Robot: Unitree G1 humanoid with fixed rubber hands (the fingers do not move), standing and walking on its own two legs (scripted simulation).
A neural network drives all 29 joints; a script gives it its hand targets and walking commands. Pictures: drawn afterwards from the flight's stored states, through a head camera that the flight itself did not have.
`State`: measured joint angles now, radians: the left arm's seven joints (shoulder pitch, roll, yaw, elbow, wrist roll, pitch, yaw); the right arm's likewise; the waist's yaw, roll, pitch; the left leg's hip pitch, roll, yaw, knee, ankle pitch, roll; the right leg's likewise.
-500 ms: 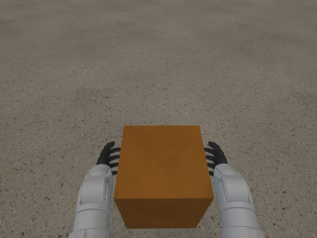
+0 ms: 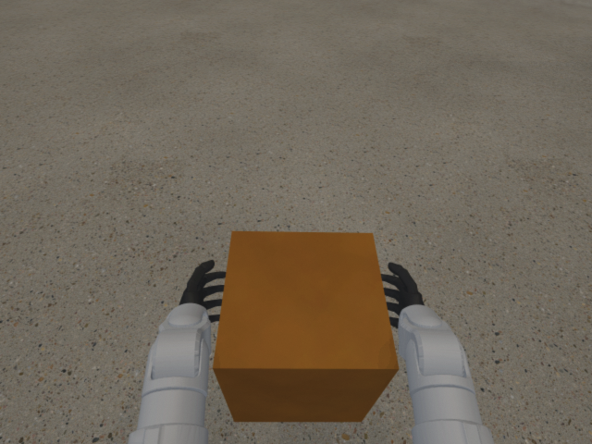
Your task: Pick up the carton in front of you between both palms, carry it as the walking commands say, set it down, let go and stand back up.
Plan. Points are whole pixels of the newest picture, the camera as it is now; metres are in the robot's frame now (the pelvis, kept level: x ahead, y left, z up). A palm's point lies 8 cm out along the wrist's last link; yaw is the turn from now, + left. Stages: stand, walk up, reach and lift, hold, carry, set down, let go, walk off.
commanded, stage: hold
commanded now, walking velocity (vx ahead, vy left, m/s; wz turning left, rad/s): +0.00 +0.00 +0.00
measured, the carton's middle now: (300, 331) +0.30 +0.00 -0.04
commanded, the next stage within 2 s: set down in 0.14 s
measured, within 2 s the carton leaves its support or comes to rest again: neither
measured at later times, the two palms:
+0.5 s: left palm (194, 296) +0.33 +0.16 +0.01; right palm (390, 301) +0.33 -0.14 +0.01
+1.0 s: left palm (216, 335) +0.38 +0.16 -0.19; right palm (362, 326) +0.40 -0.14 -0.19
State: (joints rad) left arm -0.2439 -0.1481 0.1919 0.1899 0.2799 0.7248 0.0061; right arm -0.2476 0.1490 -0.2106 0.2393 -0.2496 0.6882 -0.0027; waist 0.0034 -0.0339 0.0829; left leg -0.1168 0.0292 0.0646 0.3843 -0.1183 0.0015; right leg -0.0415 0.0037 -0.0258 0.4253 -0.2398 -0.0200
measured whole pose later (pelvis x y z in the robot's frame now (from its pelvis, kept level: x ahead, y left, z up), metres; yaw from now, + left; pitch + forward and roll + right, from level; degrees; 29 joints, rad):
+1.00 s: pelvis -0.03 +0.00 -0.13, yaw -1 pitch +35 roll +0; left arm -0.67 -0.14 0.46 0.46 0.25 0.23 0.02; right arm -0.73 0.09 -0.40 0.58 -0.20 0.22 -0.01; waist 0.04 -0.05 -0.10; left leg -1.42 0.01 -0.01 1.15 -0.33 -0.01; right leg -1.36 0.06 0.01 1.22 -0.46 -0.02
